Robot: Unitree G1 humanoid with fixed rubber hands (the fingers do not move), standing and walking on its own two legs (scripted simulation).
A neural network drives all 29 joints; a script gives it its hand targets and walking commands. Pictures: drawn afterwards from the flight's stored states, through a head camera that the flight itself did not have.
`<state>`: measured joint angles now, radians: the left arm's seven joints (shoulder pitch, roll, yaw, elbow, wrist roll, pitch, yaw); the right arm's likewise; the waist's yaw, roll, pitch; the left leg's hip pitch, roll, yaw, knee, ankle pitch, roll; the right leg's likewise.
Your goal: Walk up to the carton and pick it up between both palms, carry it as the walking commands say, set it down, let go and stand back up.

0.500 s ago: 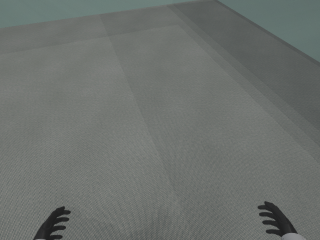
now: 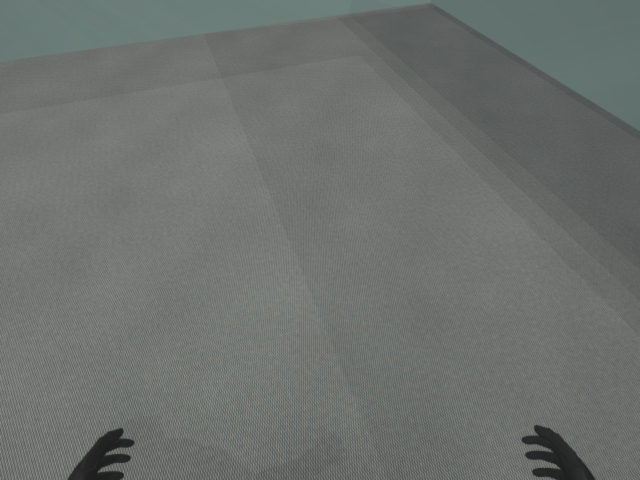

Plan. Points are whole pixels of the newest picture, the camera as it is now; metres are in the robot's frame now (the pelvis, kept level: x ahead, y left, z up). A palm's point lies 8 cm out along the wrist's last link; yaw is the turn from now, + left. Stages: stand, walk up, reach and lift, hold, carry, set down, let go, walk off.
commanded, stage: stand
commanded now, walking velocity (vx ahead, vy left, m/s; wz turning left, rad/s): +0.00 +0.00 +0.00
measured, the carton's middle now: out of the picture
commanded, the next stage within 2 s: walk up in 0.56 s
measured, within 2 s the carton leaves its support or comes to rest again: neither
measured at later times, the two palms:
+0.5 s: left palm out of the picture +0.10 +0.31 -0.09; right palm out of the picture +0.10 -0.31 -0.09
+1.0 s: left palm out of the picture +0.06 +0.31 -0.11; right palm out of the picture +0.12 -0.28 -0.12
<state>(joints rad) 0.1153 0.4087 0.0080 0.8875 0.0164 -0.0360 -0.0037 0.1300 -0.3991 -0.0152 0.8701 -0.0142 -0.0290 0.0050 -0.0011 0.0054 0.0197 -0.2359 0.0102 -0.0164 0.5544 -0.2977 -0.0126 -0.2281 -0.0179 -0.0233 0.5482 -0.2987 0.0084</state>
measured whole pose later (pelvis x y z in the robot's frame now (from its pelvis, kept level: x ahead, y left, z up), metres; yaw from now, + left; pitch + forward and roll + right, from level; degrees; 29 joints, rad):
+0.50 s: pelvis +0.00 +0.00 +0.01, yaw +0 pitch -2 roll +0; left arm 0.09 0.41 0.00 1.03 0.02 -0.03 0.00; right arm 0.11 -0.40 -0.01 1.00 -0.01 -0.02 0.01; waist 0.00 0.00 0.04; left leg -0.15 0.01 -0.02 0.39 -0.21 -0.02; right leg -0.14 -0.02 -0.03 0.39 -0.21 0.01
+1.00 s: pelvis -0.01 +0.00 +0.00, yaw +7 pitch -1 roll +0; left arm 0.13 0.34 0.05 0.89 0.01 0.04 0.02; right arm 0.13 -0.34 -0.06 0.93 -0.02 0.07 0.02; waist 0.00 0.01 0.10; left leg -0.31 -0.02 -0.08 0.66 -0.32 -0.02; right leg -0.22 -0.08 -0.15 0.58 -0.33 0.02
